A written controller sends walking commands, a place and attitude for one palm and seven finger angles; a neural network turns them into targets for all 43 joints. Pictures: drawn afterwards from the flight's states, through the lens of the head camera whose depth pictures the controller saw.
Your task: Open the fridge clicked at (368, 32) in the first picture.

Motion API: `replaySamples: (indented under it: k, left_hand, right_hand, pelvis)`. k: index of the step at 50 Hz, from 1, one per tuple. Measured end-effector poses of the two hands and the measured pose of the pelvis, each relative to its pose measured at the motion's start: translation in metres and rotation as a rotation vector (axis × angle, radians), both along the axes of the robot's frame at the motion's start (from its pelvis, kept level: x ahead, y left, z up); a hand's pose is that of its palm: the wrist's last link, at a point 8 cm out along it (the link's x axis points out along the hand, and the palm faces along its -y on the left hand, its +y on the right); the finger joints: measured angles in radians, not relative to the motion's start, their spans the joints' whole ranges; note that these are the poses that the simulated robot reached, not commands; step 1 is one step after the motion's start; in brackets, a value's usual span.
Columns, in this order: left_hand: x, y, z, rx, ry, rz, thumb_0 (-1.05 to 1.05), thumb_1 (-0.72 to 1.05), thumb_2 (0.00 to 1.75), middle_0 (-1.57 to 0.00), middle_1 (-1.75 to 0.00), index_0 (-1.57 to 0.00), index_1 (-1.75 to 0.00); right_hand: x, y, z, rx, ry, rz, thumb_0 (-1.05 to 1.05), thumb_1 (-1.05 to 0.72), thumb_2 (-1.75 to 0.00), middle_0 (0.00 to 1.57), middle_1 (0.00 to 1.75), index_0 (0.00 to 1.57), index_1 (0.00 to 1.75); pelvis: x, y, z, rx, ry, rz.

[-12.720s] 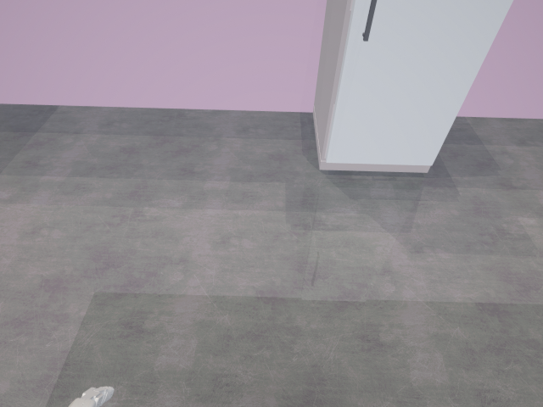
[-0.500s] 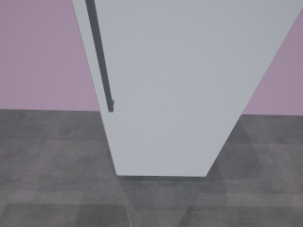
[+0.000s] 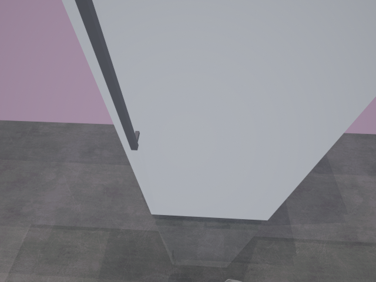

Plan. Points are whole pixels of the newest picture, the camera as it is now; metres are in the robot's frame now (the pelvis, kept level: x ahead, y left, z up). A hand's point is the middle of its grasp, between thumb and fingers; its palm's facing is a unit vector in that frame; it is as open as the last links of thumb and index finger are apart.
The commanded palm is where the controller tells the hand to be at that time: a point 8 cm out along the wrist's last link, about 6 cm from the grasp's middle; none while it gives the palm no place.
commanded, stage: come to a stop and stand still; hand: left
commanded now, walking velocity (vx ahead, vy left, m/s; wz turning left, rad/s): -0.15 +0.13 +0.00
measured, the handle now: (114, 75) +0.44 +0.16 +0.20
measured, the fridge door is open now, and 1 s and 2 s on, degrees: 0 0 0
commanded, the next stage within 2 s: look again from close up in 1.70 s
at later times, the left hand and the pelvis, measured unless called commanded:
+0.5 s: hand out of the picture -0.04 +0.21 -0.17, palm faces +0.02 -0.98 -0.20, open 7.4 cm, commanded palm none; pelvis -0.05 +0.04 +0.01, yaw -2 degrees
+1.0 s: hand out of the picture -0.11 +0.16 -0.17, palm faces +0.00 -0.99 -0.11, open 7.4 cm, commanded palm none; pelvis -0.09 +0.02 +0.01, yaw -2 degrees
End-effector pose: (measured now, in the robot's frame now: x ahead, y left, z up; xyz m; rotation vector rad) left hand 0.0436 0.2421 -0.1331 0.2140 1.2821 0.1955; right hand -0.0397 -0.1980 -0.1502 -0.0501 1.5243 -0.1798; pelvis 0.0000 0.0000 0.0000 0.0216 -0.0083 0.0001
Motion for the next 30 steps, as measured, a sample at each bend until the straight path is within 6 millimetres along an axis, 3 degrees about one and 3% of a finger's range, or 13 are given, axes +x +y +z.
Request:
replaySamples:
  k: [7, 11, 19, 24, 30]
  left_hand:
    - [0.000, 0.001, -0.007, -0.044, -0.029, -0.003, 0.01, 0.91, 0.90, -0.20, -0.30, -0.20, -0.30]
    - [-0.010, 0.012, -0.024, -0.083, -0.026, 0.005, 0.01, 0.92, 0.90, -0.20, -0.30, -0.20, -0.30]
    - [-0.046, 0.022, -0.013, -0.098, 0.012, 0.034, 0.01, 0.92, 0.90, -0.20, -0.30, -0.20, -0.30]
    - [-0.081, 0.018, -0.006, -0.080, 0.085, 0.019, 0.01, 0.92, 0.90, -0.20, -0.30, -0.19, -0.30]
    - [-0.117, 0.004, 0.002, -0.071, 0.127, 0.000, 0.01, 0.91, 0.90, -0.20, -0.30, -0.19, -0.30]
  right_hand:
    - [0.056, -0.020, 0.011, -0.087, -0.153, 0.063, 0.01, -0.92, -0.89, 0.20, 0.30, 0.20, 0.30]
    - [0.070, -0.018, 0.018, -0.142, -0.259, 0.074, 0.00, -0.92, -0.90, 0.20, 0.30, 0.20, 0.30]
    - [0.057, 0.008, 0.029, -0.118, -0.275, 0.112, 0.00, -0.93, -0.89, 0.20, 0.30, 0.20, 0.30]
    - [0.046, 0.012, 0.022, -0.077, -0.286, 0.093, 0.00, -0.93, -0.89, 0.20, 0.30, 0.20, 0.30]
    - [0.016, 0.001, 0.014, -0.057, -0.267, 0.043, -0.01, -0.95, -0.89, 0.20, 0.30, 0.20, 0.30]
  pelvis:
    - [-0.016, 0.011, 0.002, -0.003, -0.006, -0.006]
    - [-0.024, 0.026, -0.007, -0.021, -0.023, -0.014]
    - [-0.038, 0.038, 0.006, -0.016, -0.006, -0.019]
    - [-0.049, 0.037, 0.007, 0.003, 0.012, -0.037]
    - [-0.064, 0.031, 0.009, -0.013, -0.012, -0.037]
